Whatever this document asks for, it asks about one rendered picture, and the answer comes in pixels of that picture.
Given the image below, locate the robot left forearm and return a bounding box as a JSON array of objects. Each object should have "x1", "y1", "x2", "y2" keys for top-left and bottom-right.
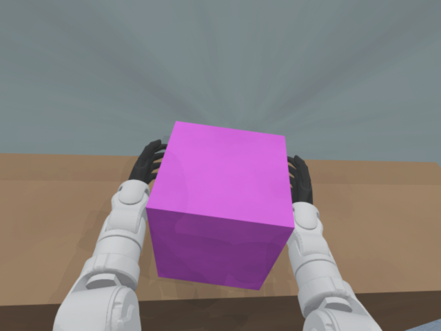
[{"x1": 53, "y1": 180, "x2": 150, "y2": 331}]

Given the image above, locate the left robot hand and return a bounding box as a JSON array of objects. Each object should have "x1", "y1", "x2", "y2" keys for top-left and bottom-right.
[{"x1": 128, "y1": 139, "x2": 167, "y2": 184}]

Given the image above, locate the robot right forearm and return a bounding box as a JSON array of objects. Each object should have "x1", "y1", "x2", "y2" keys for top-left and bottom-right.
[{"x1": 287, "y1": 202, "x2": 373, "y2": 319}]

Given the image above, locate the carton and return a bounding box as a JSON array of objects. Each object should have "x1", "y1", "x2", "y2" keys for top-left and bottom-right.
[{"x1": 146, "y1": 121, "x2": 295, "y2": 290}]

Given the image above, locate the right robot hand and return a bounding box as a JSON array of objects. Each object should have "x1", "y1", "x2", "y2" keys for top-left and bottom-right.
[{"x1": 287, "y1": 155, "x2": 313, "y2": 205}]

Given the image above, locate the pedestal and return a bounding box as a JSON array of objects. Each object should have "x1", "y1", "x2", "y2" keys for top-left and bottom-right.
[{"x1": 0, "y1": 153, "x2": 441, "y2": 331}]

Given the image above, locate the left robot upper arm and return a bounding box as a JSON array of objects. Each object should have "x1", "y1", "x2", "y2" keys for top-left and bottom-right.
[{"x1": 54, "y1": 285, "x2": 141, "y2": 331}]

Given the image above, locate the right robot upper arm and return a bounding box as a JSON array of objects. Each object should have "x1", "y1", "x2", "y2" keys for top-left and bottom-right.
[{"x1": 303, "y1": 308, "x2": 382, "y2": 331}]

